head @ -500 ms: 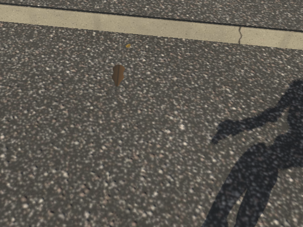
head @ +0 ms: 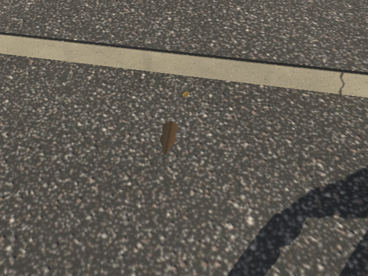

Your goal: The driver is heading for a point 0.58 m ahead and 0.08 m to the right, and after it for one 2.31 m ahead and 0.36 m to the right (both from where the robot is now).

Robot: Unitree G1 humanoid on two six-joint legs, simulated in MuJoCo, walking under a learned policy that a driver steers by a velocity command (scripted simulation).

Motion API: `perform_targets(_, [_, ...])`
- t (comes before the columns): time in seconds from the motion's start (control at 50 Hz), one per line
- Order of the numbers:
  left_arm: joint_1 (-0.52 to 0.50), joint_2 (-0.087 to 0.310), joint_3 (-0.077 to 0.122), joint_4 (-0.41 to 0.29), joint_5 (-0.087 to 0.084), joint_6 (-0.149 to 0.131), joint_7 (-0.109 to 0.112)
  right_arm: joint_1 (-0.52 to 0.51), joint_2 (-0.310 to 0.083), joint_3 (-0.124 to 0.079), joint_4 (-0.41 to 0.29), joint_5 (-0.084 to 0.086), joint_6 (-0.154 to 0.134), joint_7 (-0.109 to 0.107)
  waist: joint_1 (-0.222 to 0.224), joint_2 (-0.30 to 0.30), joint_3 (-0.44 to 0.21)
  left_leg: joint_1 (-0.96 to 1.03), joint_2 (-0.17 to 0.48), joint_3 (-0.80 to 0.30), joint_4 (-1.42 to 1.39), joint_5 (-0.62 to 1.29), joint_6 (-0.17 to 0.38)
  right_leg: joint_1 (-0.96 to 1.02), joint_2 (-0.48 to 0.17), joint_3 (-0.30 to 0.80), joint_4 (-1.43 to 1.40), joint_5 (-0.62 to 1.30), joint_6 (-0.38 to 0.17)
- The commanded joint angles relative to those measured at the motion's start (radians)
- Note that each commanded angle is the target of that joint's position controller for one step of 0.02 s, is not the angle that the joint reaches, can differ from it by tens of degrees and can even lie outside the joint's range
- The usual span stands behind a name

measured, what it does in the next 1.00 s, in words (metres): walks ahead, turning right: left foot, then right foot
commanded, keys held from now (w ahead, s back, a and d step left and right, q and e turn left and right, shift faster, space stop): w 0.14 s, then w+e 0.70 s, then w+q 0.16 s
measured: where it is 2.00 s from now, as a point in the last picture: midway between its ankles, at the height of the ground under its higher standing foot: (246, 147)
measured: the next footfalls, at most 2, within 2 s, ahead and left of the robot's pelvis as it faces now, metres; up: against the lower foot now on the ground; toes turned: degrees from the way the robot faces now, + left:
left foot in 0.24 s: +0.32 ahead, +0.16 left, +0.00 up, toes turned +0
right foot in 0.78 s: +0.55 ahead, -0.14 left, +0.00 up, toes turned -22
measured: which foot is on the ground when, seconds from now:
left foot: up 0.00-0.22, down 0.24-0.78, up 0.80-1.00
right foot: down 0.00-0.26, up 0.28-0.76, down 0.78-1.00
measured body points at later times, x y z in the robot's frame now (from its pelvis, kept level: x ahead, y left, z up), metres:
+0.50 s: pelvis +0.28 +0.06 +0.00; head +0.30 +0.06 +0.45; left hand +0.42 +0.33 -0.13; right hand +0.31 -0.22 -0.12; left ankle +0.28 +0.16 -0.75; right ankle +0.32 -0.11 -0.67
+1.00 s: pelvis +0.53 -0.07 +0.00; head +0.55 -0.10 +0.44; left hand +0.71 +0.16 -0.12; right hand +0.56 -0.38 -0.12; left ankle +0.63 +0.09 -0.66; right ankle +0.51 -0.13 -0.75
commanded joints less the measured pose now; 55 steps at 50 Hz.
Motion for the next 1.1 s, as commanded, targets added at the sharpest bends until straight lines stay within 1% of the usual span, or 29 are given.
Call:
perform_targets(0.02, [-0.039, 0.171, 0.035, -0.057, -0.01, -0.011, 0.014, -0.053, -0.032, -0.003, -0.067, 0.0, -0.015, 0.004, -0.012, -0.093, 0.01, 0.036, -0.004, 0.021, -0.18, 0.184, -0.011, -0.039, -0.235, 0.124, -0.14, 0.244, -0.135])
perform_targets(0.1, [0.051, 0.183, 0.036, -0.018, -0.021, 0.005, 0.016, -0.181, -0.025, 0.004, -0.106, 0.013, -0.025, 0.023, 0.039, -0.092, 0.037, 0.049, -0.039, 0.041, -0.332, 0.251, -0.005, 0.051, -0.262, 0.121, -0.116, 0.21, -0.126])
perform_targets(0.16, [0.085, 0.188, 0.04, 0.004, -0.023, 0.025, 0.02, -0.238, -0.041, 0.002, -0.139, 0.015, -0.033, 0.041, 0.039, -0.099, 0.052, 0.025, -0.054, 0.03, -0.393, 0.157, 0.023, 0.161, -0.314, 0.157, -0.049, 0.267, -0.114])
perform_targets(0.2, [0.072, 0.204, 0.046, 0.007, -0.025, 0.036, 0.025, -0.184, -0.071, -0.01, -0.134, 0.013, -0.04, 0.044, -0.009, -0.119, 0.025, 0.121, -0.079, 0.034, -0.428, 0.081, 0.044, 0.186, -0.326, 0.183, 0.025, 0.378, -0.097])
perform_targets(0.22, [0.044, 0.212, 0.047, 0.0, -0.026, 0.04, 0.027, -0.09, -0.098, -0.025, -0.109, 0.009, -0.044, 0.041, -0.07, -0.122, -0.027, 0.266, -0.106, 0.057, -0.463, 0.083, 0.064, 0.165, -0.3, 0.167, 0.123, 0.509, -0.08])
perform_targets(0.24, [0.033, 0.188, 0.037, -0.011, -0.018, 0.039, 0.026, 0.069, -0.152, -0.05, -0.065, 0.001, -0.046, 0.031, -0.141, -0.104, -0.142, 0.523, -0.082, 0.043, -0.441, 0.124, 0.098, 0.071, -0.243, 0.134, 0.306, 0.52, -0.051])
perform_targets(0.26, [0.032, 0.121, 0.013, -0.046, 0.01, 0.034, 0.025, 0.254, -0.232, -0.07, -0.042, -0.014, -0.041, 0.018, -0.202, 0.025, -0.314, 0.839, 0.129, -0.176, -0.396, 0.163, 0.16, -0.148, -0.158, 0.084, 0.631, 0.197, -0.01])
perform_targets(0.28, [0.173, 0.025, -0.012, -0.045, -0.015, 0.013, 0.018, 0.262, -0.26, -0.074, -0.022, -0.016, -0.031, 0.024, -0.126, 0.292, -0.433, 1.095, 0.321, -0.592, -0.511, -0.031, 0.295, -0.492, -0.024, 0.096, 0.913, -0.425, 0.034])
perform_targets(0.3, [0.105, 0.152, 0.018, -0.03, -0.04, 0.005, 0.017, 0.244, -0.153, -0.049, -0.037, -0.009, -0.028, 0.022, -0.167, 0.151, -0.347, 1.019, 0.284, -0.576, -0.565, -0.158, 0.256, -0.583, -0.081, 0.182, 1.009, -0.419, 0.032])
perform_targets(0.32, [0.019, 0.184, 0.031, -0.057, -0.053, 0.002, 0.017, 0.177, -0.118, -0.036, -0.041, -0.005, -0.03, 0.018, -0.158, 0.106, -0.202, 0.887, 0.252, -0.421, -0.592, -0.134, 0.215, -0.627, -0.121, 0.16, 1.015, -0.324, 0.028])
perform_targets(0.34, [-0.018, 0.166, 0.032, -0.061, -0.047, 0.005, 0.022, 0.111, -0.1, -0.029, -0.043, -0.008, -0.032, 0.019, -0.127, 0.04, -0.131, 0.755, 0.213, -0.32, -0.629, -0.062, 0.196, -0.591, -0.162, 0.142, 0.984, -0.241, 0.037])
perform_targets(0.36, [-0.028, 0.153, 0.037, -0.06, -0.035, 0.014, 0.025, 0.064, -0.074, -0.024, -0.041, -0.01, -0.036, 0.022, -0.1, 0.038, -0.073, 0.655, 0.179, -0.235, -0.669, -0.009, 0.188, -0.56, -0.187, 0.141, 0.938, -0.187, 0.044])
perform_targets(0.4, [0.01, 0.108, 0.038, -0.055, -0.038, 0.041, 0.024, 0.022, -0.057, -0.023, -0.03, -0.018, -0.049, 0.024, -0.054, 0.063, -0.043, 0.546, 0.148, -0.125, -0.734, 0.047, 0.183, -0.477, -0.215, 0.14, 0.905, -0.129, 0.055])
perform_targets(0.46, [-0.029, 0.08, 0.039, -0.085, -0.031, 0.066, 0.025, 0.015, -0.078, -0.034, -0.006, -0.019, -0.059, 0.016, -0.036, 0.034, -0.001, 0.511, 0.15, -0.009, -0.775, 0.151, 0.194, -0.529, -0.225, 0.145, 0.848, -0.051, 0.071])
perform_targets(0.54, [-0.12, 0.066, 0.036, -0.124, -0.022, 0.061, 0.006, 0.035, -0.108, -0.044, 0.02, -0.021, -0.05, -0.001, -0.055, 0.015, 0.025, 0.545, 0.125, 0.127, -0.79, 0.194, 0.178, -0.553, -0.217, 0.12, 0.631, 0.143, 0.078])
perform_targets(0.62, [-0.258, 0.051, 0.023, -0.18, -0.018, 0.056, -0.018, 0.088, -0.141, -0.057, 0.047, -0.006, -0.033, -0.011, -0.107, -0.009, 0.066, 0.619, 0.146, 0.204, -0.783, 0.207, 0.164, -0.548, -0.198, 0.048, 0.46, 0.199, 0.057])
perform_targets(0.68, [-0.311, 0.065, 0.026, -0.223, -0.02, 0.059, -0.033, 0.115, -0.161, -0.067, 0.067, 0.012, -0.011, -0.012, -0.112, 0.001, 0.078, 0.729, 0.178, 0.231, -0.724, 0.291, 0.145, -0.567, -0.181, 0.014, 0.401, 0.109, 0.024])
perform_targets(0.72, [-0.284, 0.09, 0.04, -0.236, -0.021, 0.063, -0.038, 0.097, -0.187, -0.075, 0.064, 0.02, 0.003, -0.015, -0.077, 0.028, 0.042, 0.767, 0.183, 0.258, -0.618, 0.562, 0.123, -0.482, -0.131, -0.038, 0.389, 0.008, -0.012])
perform_targets(0.76, [-0.098, 0.151, 0.078, -0.2, -0.027, 0.067, -0.034, 0.062, -0.204, -0.078, 0.055, 0.03, 0.02, -0.018, 0.039, 0.036, -0.069, 0.732, 0.148, 0.297, -0.336, 0.804, 0.086, -0.219, -0.04, -0.095, 0.343, -0.023, -0.065])
perform_targets(0.78, [0.074, 0.223, 0.116, -0.152, -0.029, 0.072, -0.018, 0.071, -0.183, -0.067, 0.048, 0.023, 0.02, -0.02, 0.115, -0.009, -0.16, 0.572, 0.103, 0.31, -0.08, 0.664, 0.041, 0.066, -0.025, -0.04, 0.296, 0.024, -0.106])
perform_targets(0.8, [0.117, 0.349, 0.143, -0.141, -0.036, 0.076, 0.001, 0.144, -0.052, -0.028, 0.002, -0.026, 0.003, -0.013, 0.04, -0.279, -0.223, 0.148, -0.038, 0.288, 0.291, -0.137, -0.027, 0.396, -0.28, 0.423, 0.26, 0.001, -0.248])
perform_targets(0.82, [0.115, 0.336, 0.127, -0.185, -0.024, 0.056, -0.009, 0.123, -0.044, -0.01, -0.025, -0.005, -0.041, -0.001, 0.035, -0.253, -0.393, -0.059, -0.17, 0.029, 0.48, -0.49, -0.034, 0.546, -0.417, 0.888, 0.066, -0.196, -0.38])
perform_targets(0.84, [0.1, 0.255, 0.103, -0.181, -0.016, 0.041, -0.017, -0.009, -0.122, -0.029, -0.05, 0.041, -0.068, 0.01, 0.08, -0.138, -0.291, -0.166, -0.114, -0.038, 0.499, -0.407, -0.007, 0.497, -0.399, 0.785, 0.01, -0.164, -0.311])
perform_targets(0.86, [0.053, 0.208, 0.089, -0.174, -0.017, 0.031, -0.015, -0.014, -0.117, -0.026, -0.041, 0.048, -0.081, 0.012, 0.045, -0.109, -0.19, -0.165, -0.061, -0.023, 0.427, -0.309, 0.018, 0.365, -0.373, 0.621, 0.02, -0.086, -0.267])
perform_targets(0.88, [-0.028, 0.157, 0.073, -0.187, -0.018, 0.029, -0.012, 0.001, -0.116, -0.029, -0.013, 0.028, -0.079, 0.004, -0.001, -0.058, -0.125, -0.096, -0.009, -0.014, 0.348, -0.234, 0.018, 0.213, -0.334, 0.488, 0.027, 0.023, -0.225])
perform_targets(0.9, [-0.088, 0.115, 0.058, -0.201, -0.008, 0.027, -0.008, 0.021, -0.126, -0.037, 0.005, 0.014, -0.066, 0.001, -0.034, -0.078, -0.092, -0.016, 0.024, -0.014, 0.289, -0.186, 0.015, 0.098, -0.302, 0.394, 0.01, 0.132, -0.203])
perform_targets(0.92, [-0.105, 0.102, 0.052, -0.205, 0.004, 0.024, -0.006, 0.045, -0.124, -0.039, 0.018, 0.013, -0.049, 0.005, -0.054, -0.1, -0.086, 0.046, 0.04, -0.016, 0.271, -0.156, 0.013, 0.031, -0.285, 0.348, -0.014, 0.183, -0.193])
perform_targets(1.0, [-0.063, 0.145, 0.06, -0.165, 0.007, 0.0, 0.007, 0.024, -0.078, -0.028, 0.023, 0.01, -0.006, 0.004, -0.055, -0.088, -0.036, 0.013, 0.048, -0.001, 0.148, -0.014, -0.016, -0.027, -0.269, 0.193, -0.091, 0.32, -0.177])
perform_targets(1.1, [-0.045, 0.144, 0.051, -0.136, 0.014, -0.005, 0.023, -0.082, -0.059, -0.019, 0.003, 0.019, -0.013, 0.018, -0.007, -0.098, 0.016, -0.014, 0.003, 0.001, -0.14, 0.269, -0.008, 0.017, -0.238, 0.046, -0.141, 0.253, -0.105])
Velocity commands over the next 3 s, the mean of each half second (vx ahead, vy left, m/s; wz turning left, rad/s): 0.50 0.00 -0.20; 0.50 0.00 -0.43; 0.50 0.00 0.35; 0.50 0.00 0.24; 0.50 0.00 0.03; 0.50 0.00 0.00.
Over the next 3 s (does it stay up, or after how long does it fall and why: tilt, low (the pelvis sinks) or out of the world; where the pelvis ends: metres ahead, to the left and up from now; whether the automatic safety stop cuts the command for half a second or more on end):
stays up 1.61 -0.25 0.10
